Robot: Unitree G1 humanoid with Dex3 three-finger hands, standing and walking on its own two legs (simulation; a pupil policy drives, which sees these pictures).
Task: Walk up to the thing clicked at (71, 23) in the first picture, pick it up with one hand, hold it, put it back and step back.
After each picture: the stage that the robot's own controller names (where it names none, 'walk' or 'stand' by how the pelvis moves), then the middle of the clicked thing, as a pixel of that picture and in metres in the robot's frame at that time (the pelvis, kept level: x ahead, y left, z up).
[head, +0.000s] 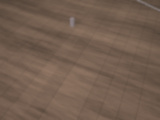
stand; (72, 22) +1.90 +0.19 -0.72
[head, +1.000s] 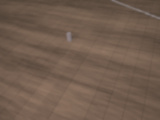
walk; (69, 36) +1.77 +0.34 -0.70
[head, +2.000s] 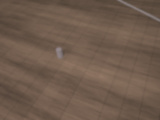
walk; (59, 53) +1.23 +0.39 -0.71
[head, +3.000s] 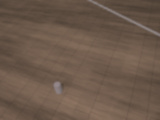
walk; (58, 88) +0.82 +0.34 -0.72
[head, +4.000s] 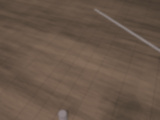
walk; (62, 116) +0.56 +0.21 -0.71
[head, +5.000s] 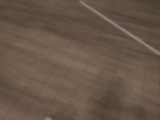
walk; out of the picture +0.43 +0.25 -0.70
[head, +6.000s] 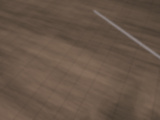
stand; out of the picture +0.42 +0.23 -0.72
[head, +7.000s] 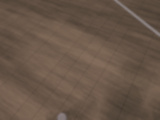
stand; (62, 119) +0.43 +0.17 -0.71
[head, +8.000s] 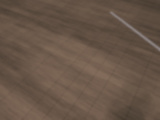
stand; out of the picture +0.46 +0.15 -0.72
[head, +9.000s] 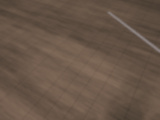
stand; out of the picture +0.43 +0.16 -0.73
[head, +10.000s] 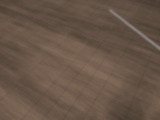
stand; out of the picture +0.43 +0.16 -0.73
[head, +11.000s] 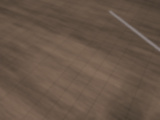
stand; out of the picture +0.43 +0.16 -0.73
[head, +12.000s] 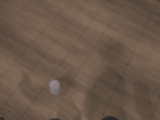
go down; (55, 87) +0.48 +0.15 -0.54
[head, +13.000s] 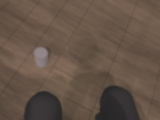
go down; (41, 57) +0.53 +0.16 -0.33
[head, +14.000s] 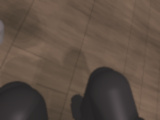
close in; out of the picture +0.52 +0.20 -0.25
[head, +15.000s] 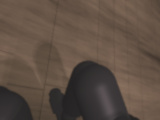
close; out of the picture +0.52 +0.24 -0.23
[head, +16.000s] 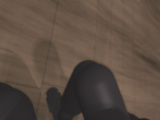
lift; out of the picture +0.50 +0.22 -0.24
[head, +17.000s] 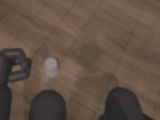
lift; (51, 68) +0.48 +0.14 -0.33
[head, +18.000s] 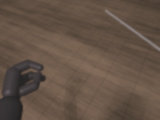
close; out of the picture +0.40 +0.12 -0.66
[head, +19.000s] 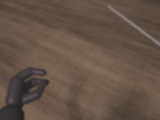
hold; out of the picture +0.39 +0.13 -0.68
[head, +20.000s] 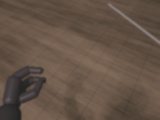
stand; out of the picture +0.40 +0.12 -0.68
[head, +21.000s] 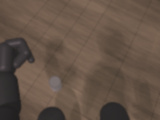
crouch; (55, 84) +0.44 +0.13 -0.47
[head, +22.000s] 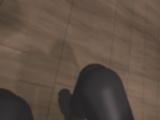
lower; out of the picture +0.47 +0.18 -0.25
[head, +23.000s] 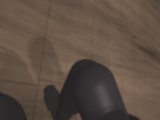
lower; out of the picture +0.46 +0.20 -0.24
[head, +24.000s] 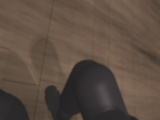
lower; out of the picture +0.46 +0.20 -0.25
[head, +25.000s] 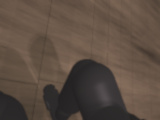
lower; out of the picture +0.46 +0.21 -0.25
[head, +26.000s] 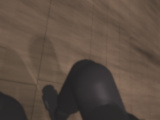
lower; out of the picture +0.46 +0.20 -0.26
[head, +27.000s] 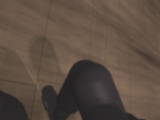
open; out of the picture +0.43 +0.17 -0.26
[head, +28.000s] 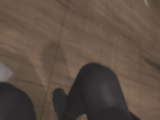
stand; out of the picture +0.38 +0.13 -0.29
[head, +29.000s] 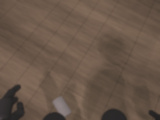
stand; (61, 107) +0.34 +0.10 -0.53
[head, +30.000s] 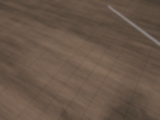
stand; out of the picture +0.29 +0.11 -0.69
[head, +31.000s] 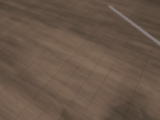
stand; out of the picture +0.28 +0.11 -0.69
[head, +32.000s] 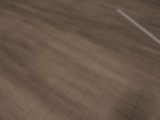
stand; out of the picture +0.29 +0.10 -0.74
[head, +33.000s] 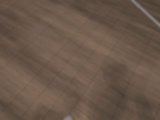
walk; out of the picture +0.35 +0.05 -0.72
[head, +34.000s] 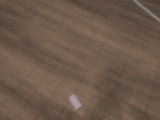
walk; (75, 102) +0.52 +0.04 -0.73
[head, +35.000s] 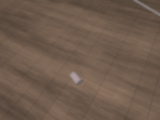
walk; (76, 78) +0.84 +0.16 -0.73
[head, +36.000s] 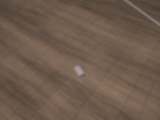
stand; (79, 71) +0.99 +0.06 -0.73
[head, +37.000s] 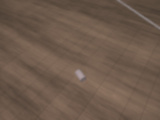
stand; (80, 75) +1.00 +0.06 -0.75
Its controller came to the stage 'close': yes
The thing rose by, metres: 0.01
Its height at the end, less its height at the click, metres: -0.02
